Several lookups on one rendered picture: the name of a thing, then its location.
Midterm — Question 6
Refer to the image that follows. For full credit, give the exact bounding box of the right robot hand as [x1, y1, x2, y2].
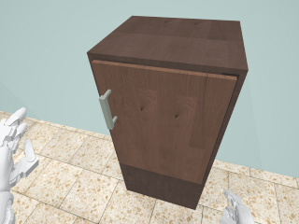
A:
[220, 189, 255, 224]

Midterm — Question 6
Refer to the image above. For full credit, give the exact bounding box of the left robot forearm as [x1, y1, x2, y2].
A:
[0, 191, 16, 224]

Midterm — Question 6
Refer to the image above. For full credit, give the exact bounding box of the cupboard door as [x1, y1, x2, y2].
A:
[92, 60, 237, 185]

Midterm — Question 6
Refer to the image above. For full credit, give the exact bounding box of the left robot hand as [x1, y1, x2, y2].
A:
[0, 107, 39, 192]

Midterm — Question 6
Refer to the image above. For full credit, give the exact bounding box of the handle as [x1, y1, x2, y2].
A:
[99, 90, 118, 130]

